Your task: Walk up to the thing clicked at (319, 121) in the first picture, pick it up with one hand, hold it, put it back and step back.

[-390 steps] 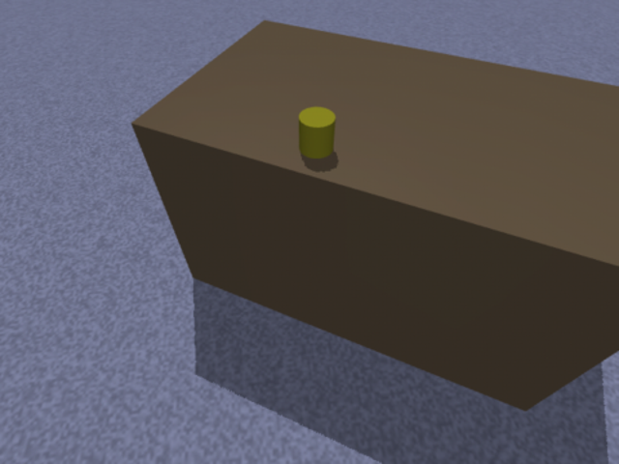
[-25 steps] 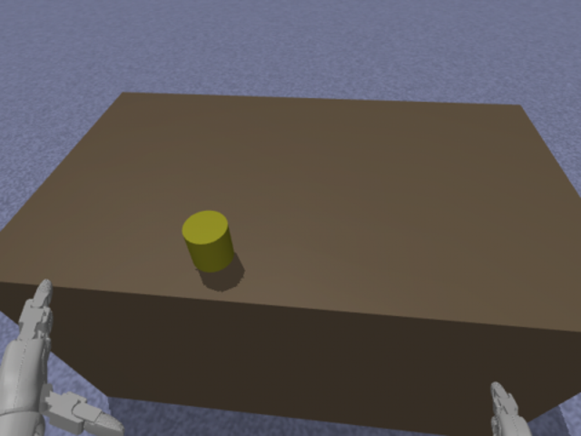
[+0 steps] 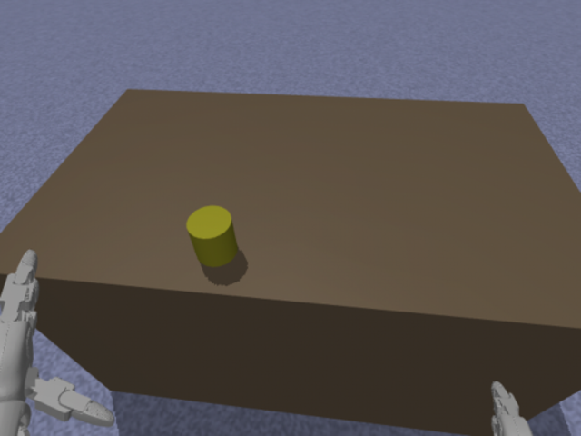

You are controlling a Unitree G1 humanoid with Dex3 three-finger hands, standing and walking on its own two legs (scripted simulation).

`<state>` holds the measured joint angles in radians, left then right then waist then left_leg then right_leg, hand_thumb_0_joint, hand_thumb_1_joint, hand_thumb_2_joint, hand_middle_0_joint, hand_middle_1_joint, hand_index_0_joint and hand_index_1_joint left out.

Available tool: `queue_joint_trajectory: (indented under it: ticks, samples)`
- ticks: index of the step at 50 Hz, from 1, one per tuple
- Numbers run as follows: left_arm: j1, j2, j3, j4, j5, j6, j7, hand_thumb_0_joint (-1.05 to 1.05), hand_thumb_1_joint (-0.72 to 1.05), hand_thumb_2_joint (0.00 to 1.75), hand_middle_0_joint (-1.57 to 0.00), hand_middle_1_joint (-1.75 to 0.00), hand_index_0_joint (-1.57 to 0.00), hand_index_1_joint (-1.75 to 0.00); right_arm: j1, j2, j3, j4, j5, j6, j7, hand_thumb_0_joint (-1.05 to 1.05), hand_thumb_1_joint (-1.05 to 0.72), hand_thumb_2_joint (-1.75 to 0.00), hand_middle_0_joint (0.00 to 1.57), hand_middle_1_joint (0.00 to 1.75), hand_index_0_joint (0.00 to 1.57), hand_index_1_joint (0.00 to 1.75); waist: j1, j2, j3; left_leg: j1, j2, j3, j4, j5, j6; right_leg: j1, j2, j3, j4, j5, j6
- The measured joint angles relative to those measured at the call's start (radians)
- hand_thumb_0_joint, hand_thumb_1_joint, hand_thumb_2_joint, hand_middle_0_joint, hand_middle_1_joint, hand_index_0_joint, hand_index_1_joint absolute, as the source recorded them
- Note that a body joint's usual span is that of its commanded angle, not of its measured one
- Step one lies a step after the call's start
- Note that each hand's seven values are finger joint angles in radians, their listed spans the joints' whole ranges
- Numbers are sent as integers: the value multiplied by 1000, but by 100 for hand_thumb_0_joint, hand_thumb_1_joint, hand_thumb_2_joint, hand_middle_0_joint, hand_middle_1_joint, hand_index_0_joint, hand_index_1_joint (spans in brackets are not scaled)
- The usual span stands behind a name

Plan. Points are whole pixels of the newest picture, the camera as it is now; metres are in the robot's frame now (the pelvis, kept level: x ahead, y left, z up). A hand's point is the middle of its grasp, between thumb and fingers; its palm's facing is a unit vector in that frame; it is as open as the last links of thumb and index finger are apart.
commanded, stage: go down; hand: left
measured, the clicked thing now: (213, 236) +0.46 +0.20 -0.04
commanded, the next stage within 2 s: none
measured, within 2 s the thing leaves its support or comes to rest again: neither
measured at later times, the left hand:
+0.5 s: hand (59, 293) +0.25 +0.32 +0.09, palm faces +0.31 -0.91 -0.26, open 17.6 cm
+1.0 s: hand (58, 256) +0.30 +0.35 +0.10, palm faces +0.20 -0.98 -0.07, open 17.3 cm
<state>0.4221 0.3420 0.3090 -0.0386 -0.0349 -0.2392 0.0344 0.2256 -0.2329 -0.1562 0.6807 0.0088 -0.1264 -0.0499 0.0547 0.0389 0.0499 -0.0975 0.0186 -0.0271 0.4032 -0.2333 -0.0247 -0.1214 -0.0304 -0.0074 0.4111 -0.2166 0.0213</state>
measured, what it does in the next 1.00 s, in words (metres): stands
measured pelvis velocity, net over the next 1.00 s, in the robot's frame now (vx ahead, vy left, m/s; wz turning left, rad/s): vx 0.00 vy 0.01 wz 0.00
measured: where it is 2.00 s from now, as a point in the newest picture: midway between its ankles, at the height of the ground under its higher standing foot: outside the picture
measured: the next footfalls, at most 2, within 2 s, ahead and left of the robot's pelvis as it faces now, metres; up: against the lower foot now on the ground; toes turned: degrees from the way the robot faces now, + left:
none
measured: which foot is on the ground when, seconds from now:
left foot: down 0.00-1.00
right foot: down 0.00-1.00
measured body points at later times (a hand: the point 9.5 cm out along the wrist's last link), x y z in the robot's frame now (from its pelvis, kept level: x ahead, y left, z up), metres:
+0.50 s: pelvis +0.00 +0.01 -0.01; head -0.01 +0.01 +0.44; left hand +0.23 +0.37 +0.11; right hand +0.17 -0.25 -0.09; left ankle +0.00 +0.14 -0.74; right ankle +0.01 -0.13 -0.74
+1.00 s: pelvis +0.00 +0.01 -0.01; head +0.00 +0.02 +0.44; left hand +0.28 +0.40 +0.10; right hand +0.15 -0.24 -0.10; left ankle +0.00 +0.14 -0.74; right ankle +0.01 -0.13 -0.74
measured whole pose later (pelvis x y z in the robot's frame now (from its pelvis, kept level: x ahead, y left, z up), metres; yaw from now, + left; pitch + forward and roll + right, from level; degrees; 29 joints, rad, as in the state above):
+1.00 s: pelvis +0.00 +0.01 -0.01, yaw +0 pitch +2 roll -1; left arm -0.22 0.54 0.55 0.69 -0.25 -0.20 -0.48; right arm 0.18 -0.22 -0.03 0.77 0.02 -0.15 -0.11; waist 0.01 0.00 -0.05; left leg -0.30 0.02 -0.02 0.55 -0.29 -0.01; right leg -0.30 -0.03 0.00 0.50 -0.24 0.04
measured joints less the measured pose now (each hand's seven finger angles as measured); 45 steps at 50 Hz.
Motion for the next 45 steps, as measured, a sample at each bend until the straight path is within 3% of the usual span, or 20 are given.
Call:
queue_joint_trajectory:
  ticks: [7,11,16,20,32,37,45]
  samples:
    - [11,-19,17,-22,-10,-32,-21,-2,-60,7,-7,-6,-6,-7,-7,-1,-1,15,-6,-2,9,0,49,-6,6,5,6,5,-1,2,-14,-28,-1,-2,29,-14,2,-23,-1,-1,19,-9,3]
    - [-26,-25,32,12,-11,-45,-47,-2,-60,5,-7,-8,-7,-8,-14,2,0,17,-11,13,13,0,49,-6,6,5,6,5,-1,0,-27,-54,-3,-7,64,-30,3,-44,-2,-6,47,-24,5]
    - [-107,-5,69,89,-40,-46,-85,-2,-60,5,-8,-8,-8,-8,-24,9,8,17,-7,21,9,0,49,-5,6,5,6,5,-5,-9,-37,-79,-6,-12,93,-43,4,-65,-6,-10,75,-37,6]
    - [-212,27,103,183,-81,-37,-146,-2,-60,5,-7,-8,-8,-8,-34,13,21,31,2,19,-2,0,49,-5,6,5,6,5,-11,-20,-44,-98,-9,-16,108,-47,5,-82,-8,-13,87,-42,7]
    - [-492,154,189,522,-196,19,-392,-2,-53,7,-5,-6,-5,-6,-35,20,97,39,20,7,-32,0,51,-5,6,5,6,5,-45,-33,-77,-143,-6,-2,122,-51,12,-123,-5,1,80,-29,12]
    - [-553,175,204,608,-208,33,-451,-2,-52,7,-5,-5,-5,-5,-21,18,111,33,16,-3,-35,0,51,-5,6,5,6,5,-48,-33,-88,-158,-7,8,124,-51,15,-140,-5,11,77,-24,16]
    - [-599,179,217,664,-209,39,-483,-2,-51,7,-5,-4,-5,-4,-21,12,114,61,9,-14,-43,0,51,-5,6,5,6,5,-43,-35,-95,-182,-5,12,134,-54,17,-162,-3,15,80,-21,18]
